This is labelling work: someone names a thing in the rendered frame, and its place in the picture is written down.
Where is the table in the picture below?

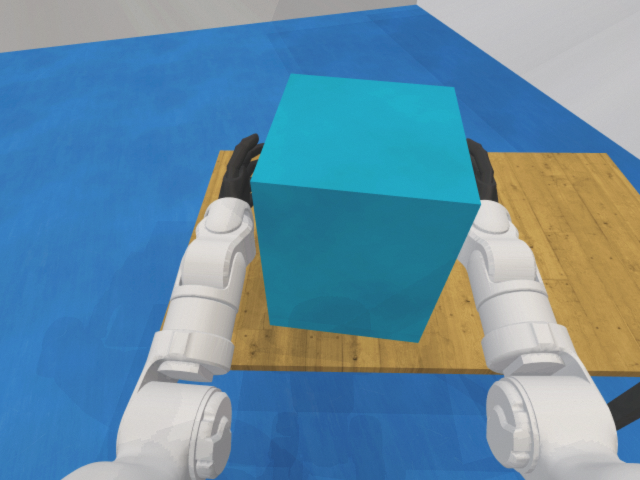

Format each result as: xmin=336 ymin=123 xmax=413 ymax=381
xmin=160 ymin=150 xmax=640 ymax=431

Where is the robot left hand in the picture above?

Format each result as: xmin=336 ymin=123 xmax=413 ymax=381
xmin=218 ymin=133 xmax=264 ymax=208

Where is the left robot forearm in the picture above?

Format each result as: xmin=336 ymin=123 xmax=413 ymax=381
xmin=116 ymin=197 xmax=256 ymax=457

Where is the left robot upper arm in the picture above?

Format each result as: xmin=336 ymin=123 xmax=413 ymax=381
xmin=61 ymin=381 xmax=232 ymax=480

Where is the right robot forearm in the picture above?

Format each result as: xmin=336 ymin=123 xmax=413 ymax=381
xmin=457 ymin=200 xmax=618 ymax=452

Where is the robot right hand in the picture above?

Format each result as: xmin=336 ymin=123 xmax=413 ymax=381
xmin=466 ymin=138 xmax=499 ymax=203

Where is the carton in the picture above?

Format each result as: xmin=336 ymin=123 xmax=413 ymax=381
xmin=250 ymin=74 xmax=481 ymax=343

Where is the right robot upper arm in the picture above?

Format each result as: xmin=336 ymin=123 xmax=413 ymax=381
xmin=486 ymin=376 xmax=640 ymax=480

